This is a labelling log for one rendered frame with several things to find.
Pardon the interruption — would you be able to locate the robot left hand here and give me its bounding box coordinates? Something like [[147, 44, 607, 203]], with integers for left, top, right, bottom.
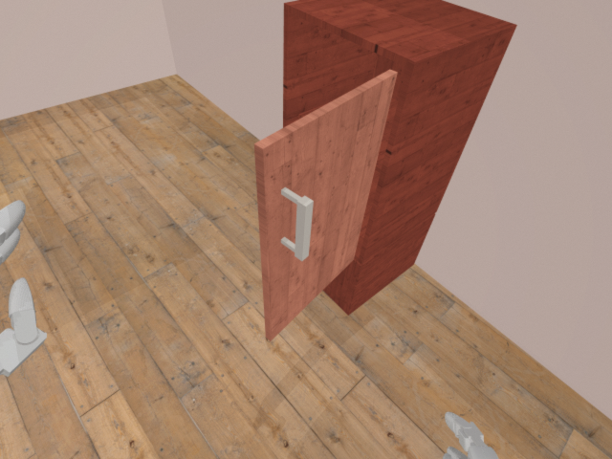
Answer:
[[0, 200, 47, 377]]

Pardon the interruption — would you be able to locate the robot right hand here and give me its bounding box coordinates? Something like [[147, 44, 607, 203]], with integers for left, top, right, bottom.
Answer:
[[443, 412, 499, 459]]

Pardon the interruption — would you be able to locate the handle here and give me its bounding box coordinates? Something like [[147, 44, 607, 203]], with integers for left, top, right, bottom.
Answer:
[[281, 187, 314, 261]]

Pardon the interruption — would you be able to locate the cupboard door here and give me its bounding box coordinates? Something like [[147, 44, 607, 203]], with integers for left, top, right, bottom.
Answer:
[[254, 70, 398, 341]]

